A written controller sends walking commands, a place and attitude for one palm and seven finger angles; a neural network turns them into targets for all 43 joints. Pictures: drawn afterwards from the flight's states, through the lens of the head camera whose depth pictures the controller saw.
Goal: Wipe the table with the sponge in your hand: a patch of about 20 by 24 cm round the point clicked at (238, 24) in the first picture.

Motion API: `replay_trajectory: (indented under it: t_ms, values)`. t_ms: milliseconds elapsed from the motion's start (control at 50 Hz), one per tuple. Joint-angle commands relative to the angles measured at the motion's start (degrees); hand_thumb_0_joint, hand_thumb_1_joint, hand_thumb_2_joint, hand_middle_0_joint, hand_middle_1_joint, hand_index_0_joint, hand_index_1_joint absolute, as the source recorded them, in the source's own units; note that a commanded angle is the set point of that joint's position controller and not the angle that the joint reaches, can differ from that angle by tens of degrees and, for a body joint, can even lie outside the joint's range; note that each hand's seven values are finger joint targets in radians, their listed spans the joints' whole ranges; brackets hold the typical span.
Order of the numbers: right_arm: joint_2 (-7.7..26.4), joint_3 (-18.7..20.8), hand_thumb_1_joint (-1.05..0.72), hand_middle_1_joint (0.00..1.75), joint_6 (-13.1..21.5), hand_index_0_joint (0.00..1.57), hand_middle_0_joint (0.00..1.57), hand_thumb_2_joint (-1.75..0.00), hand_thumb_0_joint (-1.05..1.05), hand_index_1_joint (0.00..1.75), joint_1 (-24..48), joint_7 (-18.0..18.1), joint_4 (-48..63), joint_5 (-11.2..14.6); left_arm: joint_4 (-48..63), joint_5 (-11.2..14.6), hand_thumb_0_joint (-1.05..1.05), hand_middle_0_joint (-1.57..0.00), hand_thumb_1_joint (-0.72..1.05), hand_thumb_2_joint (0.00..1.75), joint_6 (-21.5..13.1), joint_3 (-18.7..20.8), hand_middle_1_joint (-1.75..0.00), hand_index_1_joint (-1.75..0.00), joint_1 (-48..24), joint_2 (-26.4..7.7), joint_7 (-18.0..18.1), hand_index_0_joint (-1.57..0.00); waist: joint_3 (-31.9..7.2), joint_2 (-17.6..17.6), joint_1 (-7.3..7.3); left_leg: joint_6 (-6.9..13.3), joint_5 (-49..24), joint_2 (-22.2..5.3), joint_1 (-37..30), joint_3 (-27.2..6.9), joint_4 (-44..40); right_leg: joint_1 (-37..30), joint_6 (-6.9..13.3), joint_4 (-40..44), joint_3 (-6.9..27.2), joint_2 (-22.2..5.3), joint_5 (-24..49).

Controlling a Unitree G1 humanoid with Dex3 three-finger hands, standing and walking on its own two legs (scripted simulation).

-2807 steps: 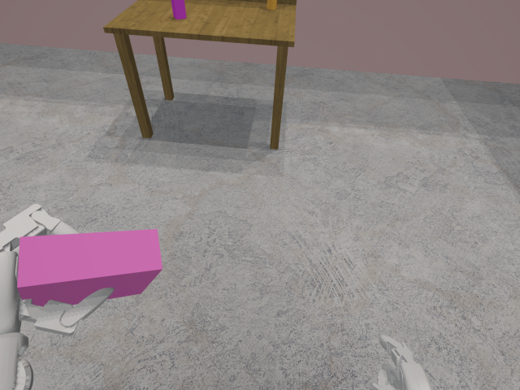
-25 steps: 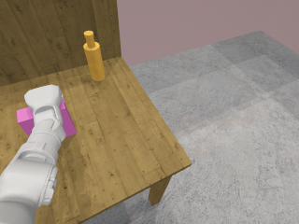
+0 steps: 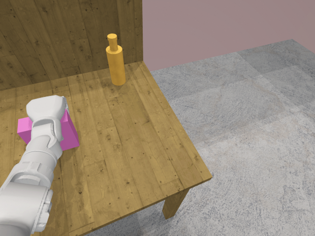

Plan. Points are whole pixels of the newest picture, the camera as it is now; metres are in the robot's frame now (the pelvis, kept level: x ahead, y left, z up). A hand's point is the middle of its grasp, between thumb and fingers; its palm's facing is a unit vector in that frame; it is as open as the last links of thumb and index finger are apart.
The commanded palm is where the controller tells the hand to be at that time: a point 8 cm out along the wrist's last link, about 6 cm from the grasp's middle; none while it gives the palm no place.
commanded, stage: wipe back along the first lane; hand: left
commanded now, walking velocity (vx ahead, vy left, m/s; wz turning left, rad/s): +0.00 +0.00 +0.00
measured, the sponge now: (54, 138) +0.39 +0.32 -0.04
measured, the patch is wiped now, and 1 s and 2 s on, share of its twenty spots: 1.00 1.00 1.00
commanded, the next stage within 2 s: lift the sponge slowly off the table in 1.52 s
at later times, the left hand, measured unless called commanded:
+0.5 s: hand (59, 136) +0.36 +0.28 +0.02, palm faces -0.07 -0.02 -1.00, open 9.1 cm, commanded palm +0.33 +0.25 +0.05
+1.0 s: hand (61, 152) +0.32 +0.26 +0.02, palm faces -0.06 -0.04 -1.00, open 9.1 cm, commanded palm +0.28 +0.24 +0.06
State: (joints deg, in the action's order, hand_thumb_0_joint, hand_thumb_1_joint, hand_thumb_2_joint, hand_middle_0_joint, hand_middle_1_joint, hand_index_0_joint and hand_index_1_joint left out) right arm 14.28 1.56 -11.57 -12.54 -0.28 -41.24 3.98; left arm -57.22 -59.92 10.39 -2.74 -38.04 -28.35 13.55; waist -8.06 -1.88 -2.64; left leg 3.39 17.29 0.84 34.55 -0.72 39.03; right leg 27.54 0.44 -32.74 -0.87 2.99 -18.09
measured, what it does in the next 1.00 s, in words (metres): stands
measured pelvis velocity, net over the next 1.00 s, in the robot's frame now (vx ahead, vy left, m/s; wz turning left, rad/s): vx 0.00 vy -0.02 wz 0.01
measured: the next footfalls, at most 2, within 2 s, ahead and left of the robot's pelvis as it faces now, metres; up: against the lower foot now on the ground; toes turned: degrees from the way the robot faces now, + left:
none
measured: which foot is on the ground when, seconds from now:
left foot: down 0.00-1.00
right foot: down 0.00-1.00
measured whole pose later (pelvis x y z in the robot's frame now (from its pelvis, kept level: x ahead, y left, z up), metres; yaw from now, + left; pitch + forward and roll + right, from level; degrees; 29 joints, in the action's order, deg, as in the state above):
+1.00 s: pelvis +0.00 -0.02 +0.01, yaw +1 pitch +6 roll -2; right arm 15.0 0.3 -12.2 -7.8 0.2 -37.9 5.3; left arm -30.8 -57.1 19.1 -8.7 -13.8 -21.1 14.0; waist -7.7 -3.4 1.6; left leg 2.1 16.5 0.9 24.6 -1.0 35.1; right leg 18.6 1.8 -31.1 -1.0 2.9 -18.5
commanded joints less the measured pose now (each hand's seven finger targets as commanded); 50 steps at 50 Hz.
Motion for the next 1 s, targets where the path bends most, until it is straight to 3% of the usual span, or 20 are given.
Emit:
replay_trajectory:
  t_ms: [0,40,120,220,260,360,400,440,520,540,600,640,680,780,900,980]
  values:
    - [9.41,3.2,-0.9,0.3,0.98,0.2,0.2,-0.9,0.0,0.3,0.05,0.5,5.61,-0.13,8.38,-0.15,0.0,-1.2,0.1,1.3,0.67,0.17,-1.6,-1.6,-13.21,-7.99,0.7,-1.2,-16.9,-1.42,0.32,-0.99,-21.73,-2.06,-20.14,-3.31,-3.17,-0.63,3.7,2.92,-0.82,0.55,16.91]
    - [9.15,3.0,-0.9,0.3,0.91,0.2,0.2,-0.9,0.0,0.3,0.95,0.5,5.99,0.01,8.97,0.51,0.0,-1.2,0.1,1.3,1.08,-0.63,-1.6,-1.6,-11.59,-6.07,0.55,-1.2,-15.74,-1.85,0.41,-1.18,-21.63,-2.16,-20.0,-3.7,-3.84,-0.67,3.84,3.07,-1.05,0.58,16.06]
    - [9.29,2.67,-0.9,0.3,0.48,0.2,0.2,-0.9,0.0,0.3,1.59,0.52,6.36,0.26,8.54,0.82,0.0,-1.2,0.1,1.3,2.46,-0.86,-1.6,-1.6,-7.01,-5.81,0.57,-1.2,-13.39,1.23,0.94,-0.62,-18.38,-1.48,-16.99,-2.69,-4.31,-2.9,3.7,3.79,-0.58,0.41,16.71]
    - [9.09,2.46,-0.9,0.3,0.3,0.2,0.2,-0.9,0.0,0.3,3.08,0.56,6.88,0.54,10.19,1.1,0.0,-1.2,0.1,1.3,3.41,-1.58,-1.6,-1.6,-3.73,-4.43,0.24,-1.2,-11.92,0.86,1.57,-0.56,-17.09,-1.25,-16.79,-2.61,-4.99,-3.51,3.84,4.23,-0.42,0.19,15.93]
    - [8.92,2.5,-0.9,0.3,0.31,0.2,0.2,-0.9,0.0,0.3,3.58,0.64,7.21,0.57,11.44,1.15,0.0,-1.2,0.1,1.3,3.63,-3.2,-1.6,-1.6,-3.9,-2.27,0.11,-1.2,-10.9,0.79,1.3,-0.72,-16.78,-1.55,-17.72,-3.26,-5.42,-2.36,3.88,4.19,-0.88,0.35,14.0]
    - [8.87,2.34,-0.9,0.3,0.3,0.2,0.2,-0.9,0.0,0.3,4.83,0.68,8.14,0.67,13.52,1.63,0.0,-1.2,0.1,1.3,4.3,-2.68,-1.6,-1.6,1.06,-1.76,0.06,-1.2,-11.51,2.03,2.41,-0.73,-16.39,-1.26,-17.44,-3.1,-5.54,-4.01,4.03,4.11,-0.72,0.34,14.56]
    - [8.47,2.33,-0.9,0.3,0.31,0.2,0.2,-0.9,0.0,0.3,5.54,0.54,8.51,0.7,14.89,1.98,0.0,-1.2,0.1,1.3,4.83,-3.93,-1.6,-1.6,2.49,0.33,0.28,-1.2,-11.36,1.68,2.48,-0.68,-16.29,-1.19,-17.58,-2.74,-5.43,-4.18,4.06,4.23,-0.65,0.31,15.07]
    - [8.45,2.24,-0.9,0.3,0.37,0.2,0.2,-0.9,0.0,0.3,6.44,0.53,9.14,0.85,16.75,2.44,0.0,-1.2,0.1,1.3,5.25,-3.83,-1.6,-1.6,3.7,0.78,0.22,-1.2,-11.96,2.53,2.62,-0.78,-17.16,-1.21,-17.65,-3.0,-5.75,-5.56,4.1,4.01,-0.71,0.2,16.07]
    - [8.51,1.88,-0.9,0.3,0.27,0.2,0.2,-0.9,0.0,0.3,8.01,0.78,9.34,1.0,18.17,2.33,0.0,-1.2,0.1,1.3,6.97,-3.88,-1.6,-1.6,4.74,0.38,0.49,-1.2,-8.7,2.95,2.55,-0.63,-13.71,-0.8,-16.79,-2.71,-6.26,-4.89,3.98,5.03,-0.31,0.13,13.72]
    - [8.24,1.8,-0.9,0.3,0.31,0.2,0.2,-0.9,0.0,0.3,8.67,0.85,9.84,1.17,19.54,2.56,0.0,-1.2,0.1,1.3,7.2,-5.28,-1.6,-1.6,3.12,2.05,0.27,-1.2,-8.28,2.19,2.24,-0.69,-13.46,-0.8,-16.99,-3.0,-6.84,-4.85,4.0,5.05,-0.59,0.05,12.8]
    - [8.46,1.47,-0.9,0.3,0.38,0.2,0.2,-0.9,0.0,0.3,8.92,1.31,9.64,1.07,19.03,2.58,0.0,-1.2,0.1,1.3,8.22,-3.56,-1.6,-1.6,4.9,-0.39,0.11,-1.2,-7.55,3.52,2.65,-0.44,-11.67,-0.36,-16.57,-2.41,-7.0,-5.87,3.89,5.85,-0.05,-0.08,12.34]
    - [8.43,1.47,-0.9,0.3,0.49,0.2,0.2,-0.9,0.0,0.3,9.26,1.53,10.0,1.12,20.49,2.47,0.0,-1.2,0.1,1.3,8.05,-3.78,-1.6,-1.6,3.57,-0.22,-0.41,-1.2,-8.69,4.05,2.38,-0.41,-12.49,-0.28,-16.9,-2.43,-7.13,-7.12,3.88,5.57,0.13,-0.13,13.52]
    - [8.27,1.25,-0.9,0.3,0.75,0.2,0.2,-0.9,0.0,0.3,9.65,1.54,10.42,1.1,20.82,2.61,0.0,-1.2,0.1,1.3,8.16,-4.1,-1.6,-1.6,7.21,0.22,-0.78,-1.2,-8.49,3.04,3.29,-0.47,-12.41,-0.07,-17.03,-2.18,-7.13,-7.51,3.95,5.61,0.22,-0.15,13.65]
    - [7.93,1.3,-0.9,0.3,1.44,0.2,0.2,-0.9,0.0,0.3,10.66,1.02,11.41,1.0,24.53,2.92,0.0,-1.2,0.1,1.3,7.53,-5.24,-1.6,-1.6,12.93,2.65,-1.22,-1.2,-9.05,2.03,4.0,-0.52,-14.89,0.04,-18.15,-1.94,-6.43,-8.5,4.18,5.11,0.66,-0.09,17.08]
    - [8.04,1.1,-0.9,0.3,1.86,0.2,0.2,-0.9,0.0,0.3,12.33,1.03,11.93,1.07,28.38,4.04,0.0,-1.2,0.1,1.3,8.66,-4.03,-1.6,-1.6,17.57,2.32,-0.91,-1.2,-7.02,5.2,4.31,-0.38,-13.87,0.35,-17.14,-1.77,-6.91,-9.9,3.85,5.77,1.32,-0.23,18.47]
    - [7.83,1.02,-0.9,0.3,2.22,0.2,0.2,-0.9,0.0,0.3,13.42,1.02,12.3,1.07,31.54,4.38,0.0,-1.2,0.1,1.3,9.78,-5.71,-1.6,-1.6,19.0,4.23,-0.93,-1.2,-6.06,4.22,4.36,-0.38,-13.36,0.32,-17.62,-1.6,-7.53,-10.0,3.8,5.81,1.21,-0.3,17.69]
